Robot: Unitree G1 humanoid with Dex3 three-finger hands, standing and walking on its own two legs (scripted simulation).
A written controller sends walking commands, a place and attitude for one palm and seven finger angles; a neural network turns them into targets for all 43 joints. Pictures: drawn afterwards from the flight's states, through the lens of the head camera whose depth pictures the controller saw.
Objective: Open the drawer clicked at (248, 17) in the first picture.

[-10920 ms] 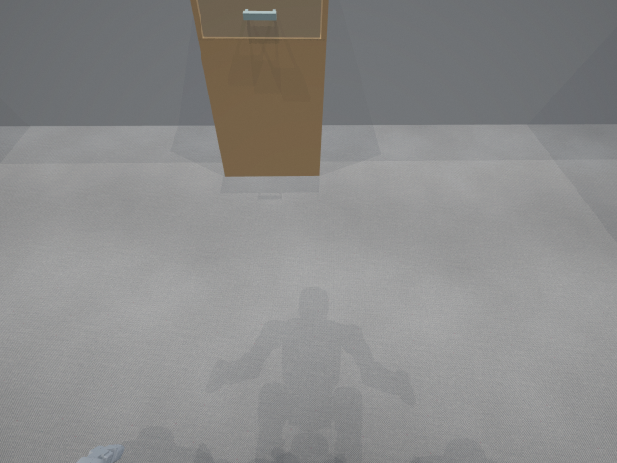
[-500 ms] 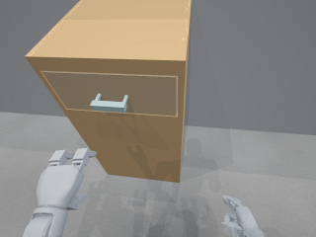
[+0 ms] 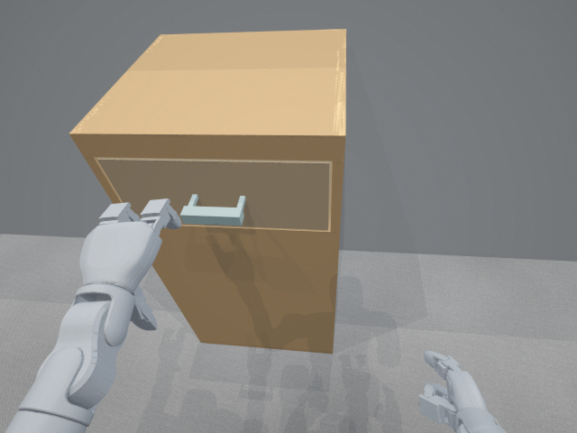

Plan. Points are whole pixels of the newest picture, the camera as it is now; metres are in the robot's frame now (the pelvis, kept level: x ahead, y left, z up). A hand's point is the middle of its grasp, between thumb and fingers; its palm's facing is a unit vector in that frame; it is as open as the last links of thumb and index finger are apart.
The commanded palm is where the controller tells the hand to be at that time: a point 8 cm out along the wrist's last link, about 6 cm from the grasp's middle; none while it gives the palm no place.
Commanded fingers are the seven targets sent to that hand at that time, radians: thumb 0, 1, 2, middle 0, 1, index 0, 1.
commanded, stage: raise the hand with hooked fingers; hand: left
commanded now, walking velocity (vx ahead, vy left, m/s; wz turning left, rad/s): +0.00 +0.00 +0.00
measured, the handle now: (215, 207) +0.50 +0.21 +0.00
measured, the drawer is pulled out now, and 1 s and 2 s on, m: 0.00 0.00 0.00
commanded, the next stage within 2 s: move the hooked fingers above the handle in 0.52 s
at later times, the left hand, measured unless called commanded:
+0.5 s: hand (109, 263) +0.29 +0.28 +0.11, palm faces +0.08 -0.08 -0.99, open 13.8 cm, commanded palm +0.26 +0.28 +0.17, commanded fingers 0.00 -0.50 0.30 -0.30 -1.20 -0.30 -1.20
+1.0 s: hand (141, 249) +0.32 +0.25 +0.10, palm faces +0.04 -0.06 -1.00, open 13.8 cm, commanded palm +0.30 +0.26 +0.16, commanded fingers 0.00 -0.50 0.30 -0.30 -1.20 -0.30 -1.20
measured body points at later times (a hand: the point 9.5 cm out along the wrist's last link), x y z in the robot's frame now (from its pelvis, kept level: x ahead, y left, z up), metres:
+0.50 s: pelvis -0.02 +0.03 +0.01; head +0.01 +0.01 +0.45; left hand +0.28 +0.28 +0.16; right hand +0.16 -0.19 -0.12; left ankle -0.02 +0.10 -0.73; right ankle -0.03 -0.08 -0.73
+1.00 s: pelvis -0.02 +0.02 +0.00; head +0.00 -0.01 +0.45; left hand +0.31 +0.25 +0.15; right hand +0.16 -0.20 -0.12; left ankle -0.02 +0.10 -0.73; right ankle -0.03 -0.08 -0.73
